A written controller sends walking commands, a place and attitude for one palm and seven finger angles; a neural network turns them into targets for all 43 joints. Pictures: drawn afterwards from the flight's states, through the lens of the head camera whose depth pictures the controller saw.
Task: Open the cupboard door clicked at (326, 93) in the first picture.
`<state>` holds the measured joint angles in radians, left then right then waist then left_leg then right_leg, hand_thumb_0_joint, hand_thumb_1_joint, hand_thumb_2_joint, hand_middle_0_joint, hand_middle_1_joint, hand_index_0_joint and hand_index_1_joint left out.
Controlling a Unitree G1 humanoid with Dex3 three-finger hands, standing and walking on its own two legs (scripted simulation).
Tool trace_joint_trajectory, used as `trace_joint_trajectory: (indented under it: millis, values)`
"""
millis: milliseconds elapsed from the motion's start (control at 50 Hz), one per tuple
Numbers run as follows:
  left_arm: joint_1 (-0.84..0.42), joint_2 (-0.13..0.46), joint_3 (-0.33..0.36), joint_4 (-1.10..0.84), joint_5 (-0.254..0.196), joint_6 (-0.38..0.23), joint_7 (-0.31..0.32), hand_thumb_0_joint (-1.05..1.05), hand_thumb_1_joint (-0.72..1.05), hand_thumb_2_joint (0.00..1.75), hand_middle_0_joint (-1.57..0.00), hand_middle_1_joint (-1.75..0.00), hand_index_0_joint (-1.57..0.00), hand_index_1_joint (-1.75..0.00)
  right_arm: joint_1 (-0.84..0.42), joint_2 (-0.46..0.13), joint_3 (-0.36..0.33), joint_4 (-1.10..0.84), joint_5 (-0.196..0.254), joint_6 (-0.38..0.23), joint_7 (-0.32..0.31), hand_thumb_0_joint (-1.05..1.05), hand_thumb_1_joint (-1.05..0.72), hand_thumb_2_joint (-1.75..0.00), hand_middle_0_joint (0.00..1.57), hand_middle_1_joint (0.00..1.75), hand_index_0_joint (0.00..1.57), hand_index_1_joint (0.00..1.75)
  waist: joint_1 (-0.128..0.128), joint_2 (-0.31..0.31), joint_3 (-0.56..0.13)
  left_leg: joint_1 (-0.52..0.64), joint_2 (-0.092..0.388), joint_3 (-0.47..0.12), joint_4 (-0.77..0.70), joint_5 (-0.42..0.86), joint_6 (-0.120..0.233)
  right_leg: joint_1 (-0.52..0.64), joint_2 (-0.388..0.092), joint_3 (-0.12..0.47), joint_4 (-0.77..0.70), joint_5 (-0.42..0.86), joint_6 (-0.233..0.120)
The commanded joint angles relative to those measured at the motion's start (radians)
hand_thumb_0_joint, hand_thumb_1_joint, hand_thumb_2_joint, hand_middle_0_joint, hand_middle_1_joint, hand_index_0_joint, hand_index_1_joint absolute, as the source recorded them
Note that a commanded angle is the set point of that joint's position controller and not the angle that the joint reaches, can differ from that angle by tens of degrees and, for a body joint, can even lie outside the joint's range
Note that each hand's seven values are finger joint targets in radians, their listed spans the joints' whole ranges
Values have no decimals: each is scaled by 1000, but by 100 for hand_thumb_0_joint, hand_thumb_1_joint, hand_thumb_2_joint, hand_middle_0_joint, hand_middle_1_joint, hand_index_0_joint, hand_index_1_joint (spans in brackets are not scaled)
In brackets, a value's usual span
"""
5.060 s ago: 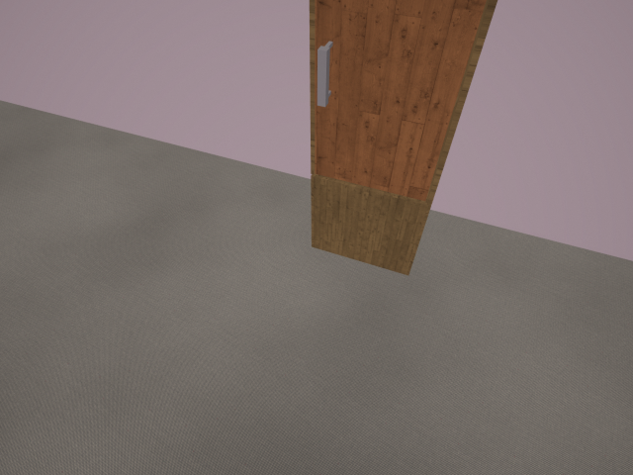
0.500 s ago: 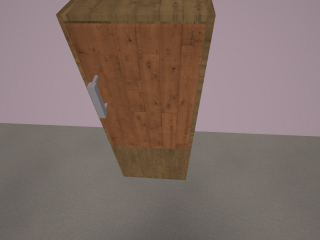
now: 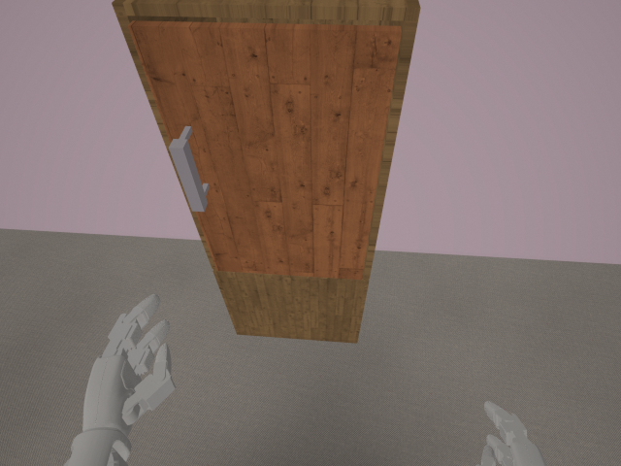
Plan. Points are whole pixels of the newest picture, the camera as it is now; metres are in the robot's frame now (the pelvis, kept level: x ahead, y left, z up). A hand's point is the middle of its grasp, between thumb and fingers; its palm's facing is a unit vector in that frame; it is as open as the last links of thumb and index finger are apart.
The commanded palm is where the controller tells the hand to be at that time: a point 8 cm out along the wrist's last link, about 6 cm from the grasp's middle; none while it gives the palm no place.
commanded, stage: raise the hand with hooked fingers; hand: left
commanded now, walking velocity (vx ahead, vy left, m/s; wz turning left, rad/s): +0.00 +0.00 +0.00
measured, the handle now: (193, 169) +0.58 +0.24 +0.04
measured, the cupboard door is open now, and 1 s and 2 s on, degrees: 0 0 0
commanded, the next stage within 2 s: move the hooked fingers beside the handle in 1.88 s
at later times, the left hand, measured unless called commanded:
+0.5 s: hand (134, 403) +0.20 +0.23 -0.01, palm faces -0.08 -1.00 -0.04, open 10.4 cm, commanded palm +0.17 +0.29 +0.00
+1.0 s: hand (92, 358) +0.24 +0.28 +0.03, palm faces -0.01 -1.00 -0.07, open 13.2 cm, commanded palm +0.22 +0.34 +0.04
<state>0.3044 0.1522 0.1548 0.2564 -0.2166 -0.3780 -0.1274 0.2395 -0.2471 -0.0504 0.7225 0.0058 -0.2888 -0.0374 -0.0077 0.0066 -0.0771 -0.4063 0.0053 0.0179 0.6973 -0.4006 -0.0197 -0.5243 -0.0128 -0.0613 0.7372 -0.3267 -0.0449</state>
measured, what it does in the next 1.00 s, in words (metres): stands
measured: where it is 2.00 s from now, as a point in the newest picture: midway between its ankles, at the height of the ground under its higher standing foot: outside the picture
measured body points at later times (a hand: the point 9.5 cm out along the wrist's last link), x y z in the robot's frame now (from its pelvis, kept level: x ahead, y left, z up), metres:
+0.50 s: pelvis -0.04 +0.04 -0.05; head +0.02 +0.05 +0.39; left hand +0.20 +0.28 +0.00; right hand +0.13 -0.17 -0.14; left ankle -0.03 +0.13 -0.71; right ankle +0.03 -0.09 -0.71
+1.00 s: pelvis -0.01 +0.04 -0.03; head +0.04 +0.06 +0.42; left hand +0.23 +0.34 +0.04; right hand +0.17 -0.20 -0.09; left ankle -0.03 +0.13 -0.71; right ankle +0.03 -0.09 -0.71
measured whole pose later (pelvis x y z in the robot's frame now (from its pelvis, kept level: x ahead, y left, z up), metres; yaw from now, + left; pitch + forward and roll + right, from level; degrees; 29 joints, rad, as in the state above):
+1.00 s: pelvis -0.01 +0.04 -0.03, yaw +1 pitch +10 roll -3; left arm 0.17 0.35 0.32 0.15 -0.32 -0.27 -0.41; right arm 0.25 -0.27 0.03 0.52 0.03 -0.25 -0.06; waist 0.00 0.01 -0.09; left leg -0.65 0.00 -0.01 0.99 -0.52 0.03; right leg -0.70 -0.02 -0.09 0.90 -0.38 0.00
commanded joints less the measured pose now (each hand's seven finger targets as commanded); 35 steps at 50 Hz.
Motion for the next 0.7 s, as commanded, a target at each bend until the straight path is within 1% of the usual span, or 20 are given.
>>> trace_joint_trajectory:
  millis: [0, 20, 60, 120, 140, 180, 200, 220, 240, 280, 320, 360, 380, 420, 440, 460, 500, 560, 620, 680]
  values:
    - [165, 112, 75, -24, -60, -322, -267, 0, 62, 78, -22, -48, -22, -48, -108, -128, -47, -257, 5, -81, 36, 0, -90, -90, 20, 30, 20, 30, 47, -160, -114, -373, -55, 11, 204, 81, 11, 6, -47, 140, 89, 76, 29]
    - [172, 156, 115, 28, -73, -319, -316, 0, 60, 77, -22, -50, -22, -50, -98, -141, -52, -277, 18, -69, 39, 0, -90, -90, 20, 30, 20, 30, 57, -137, -112, -414, -56, 17, 243, 52, 14, -14, -58, 186, 96, 20, 22]
    - [80, 176, 116, -93, -124, -253, -365, 0, 55, 75, -22, -53, -22, -53, -129, -151, -47, -369, 35, -51, 28, 0, -90, -90, 20, 30, 20, 30, 60, -129, -182, -456, -70, 34, 268, -33, 33, -33, -58, 209, 70, -183, 27]
    - [-88, 211, 125, -281, -156, -159, -329, 0, 48, 72, -23, -57, -23, -57, -119, -146, -32, -431, 43, -31, 2, 0, -90, -90, 20, 30, 20, 30, 29, -76, -191, -478, -55, 19, 301, -83, 45, -101, -36, 211, 69, -351, 29]
    - [-128, 221, 127, -348, -142, -154, -300, 0, 46, 71, -23, -58, -23, -58, -91, -140, -30, -428, 41, -26, -4, 0, -90, -90, 20, 30, 20, 30, 20, -32, -214, -450, -44, 9, 298, -76, 48, -110, -28, 195, 78, -347, 27]
    - [-141, 213, 105, -458, -106, -158, -243, 0, 41, 69, -24, -62, -24, -62, -52, -129, -18, -412, 32, -20, -11, 0, -90, -90, 20, 30, 20, 30, 8, 61, -246, -378, -27, -16, 280, -12, 50, -126, -5, 129, 139, -203, 17]
    - [-167, 218, 88, -514, -85, -161, -220, 0, 39, 68, -24, -63, -24, -63, -46, -129, -11, -405, 25, -19, -14, 0, -90, -90, 20, 30, 20, 30, -2, 78, -266, -357, -22, -29, 278, 24, 52, -129, 3, 102, 169, -128, 15]
    - [-212, 232, 78, -547, -76, -159, -208, 0, 36, 67, -24, -64, -24, -64, -40, -138, -2, -394, 16, -13, -17, 0, -90, -90, 20, 30, 20, 30, -22, 67, -261, -349, -14, -45, 285, 47, 52, -149, 15, 78, 198, -82, 11]
    - [-184, 220, 66, -550, -57, -151, -200, 0, 34, 66, -24, -66, -24, -66, -38, -136, -1, -385, 15, -12, -19, 0, -90, -90, 20, 30, 20, 30, -20, 88, -276, -326, -11, -52, 275, 63, 51, -164, 16, 56, 207, -50, 11]
    - [-157, 204, 39, -514, -49, -122, -200, 0, 29, 64, -24, -69, -24, -69, -35, -135, 8, -361, 18, -15, -21, 0, -90, -90, 20, 30, 20, 30, -30, 126, -244, -315, -11, -68, 256, 70, 44, -184, 20, 25, 208, -34, 13]
    - [-126, 217, 52, -433, -54, -68, -214, 0, 25, 62, -25, -72, -25, -72, -44, -145, 17, -354, 19, -13, -25, 0, -90, -90, 20, 30, 20, 30, -24, 93, -207, -329, -8, -87, 232, 65, 37, -184, 30, 1, 208, -43, 9]
    - [-95, 240, 89, -410, -55, -17, -219, 0, 20, 60, -25, -75, -25, -75, -46, -142, 17, -353, 28, -8, -26, 0, -90, -90, 20, 30, 20, 30, -7, 65, -240, -333, -10, -88, 199, 35, 33, -146, 23, -5, 181, -75, 16]
    - [-83, 225, 80, -415, -61, 5, -218, 0, 18, 59, -25, -76, -25, -76, -54, -138, 20, -362, 30, -9, -27, 0, -90, -90, 20, 30, 20, 30, -2, 60, -245, -327, -12, -88, 184, 37, 33, -132, 23, -7, 170, -73, 19]
    - [-62, 254, 127, -394, -81, 44, -214, 0, 13, 57, -25, -80, -25, -80, -69, -135, 27, -366, 27, -7, -28, 0, -90, -90, 20, 30, 20, 30, 21, 57, -237, -331, -15, -90, 159, 48, 28, -93, 26, -15, 163, -71, 12]
    - [-71, 255, 134, -413, -86, 48, -209, 0, 11, 56, -26, -81, -26, -81, -65, -131, 29, -370, 28, -5, -27, 0, -90, -90, 20, 30, 20, 30, 19, 47, -242, -329, -16, -84, 151, 41, 28, -87, 22, -15, 151, -80, 17]
    - [-72, 268, 157, -407, -88, 49, -200, 0, 8, 55, -26, -82, -26, -82, -60, -132, 29, -368, 26, -5, -29, 0, -90, -90, 20, 30, 20, 30, 22, 8, -247, -335, -14, -87, 141, 32, 28, -77, 20, -17, 142, -95, 19]
    - [-76, 260, 163, -406, -95, 33, -186, 0, 4, 53, -26, -86, -26, -86, -55, -129, 27, -363, 27, -10, -29, 0, -90, -90, 20, 30, 20, 30, 19, -2, -225, -336, -12, -83, 135, 27, 28, -81, 20, -15, 130, -105, 21]
    - [-96, 269, 157, -420, -89, 0, -188, 0, -3, 50, -27, -90, -27, -90, -34, -140, 30, -358, 21, -21, -25, 0, -90, -90, 20, 30, 20, 30, 18, 62, -236, -289, -9, -86, 126, 80, 17, -90, 21, -25, 146, -57, 12]
    - [-121, 274, 156, -383, -94, -9, -196, 0, -10, 47, -27, -94, -27, -94, -22, -152, 26, -349, 23, -26, -25, 0, -90, -90, 20, 30, 20, 30, 2, 20, -194, -292, -6, -93, 121, 75, 16, -98, 26, -28, 137, -56, 12]
    - [-145, 296, 169, -384, -92, -9, -211, 0, -17, 44, -28, -99, -28, -99, -6, -161, 22, -344, 27, -28, -28, 0, -90, -90, 20, 30, 20, 30, 1, 57, -219, -262, -7, -85, 115, 100, 16, -77, 19, -22, 124, -31, 15]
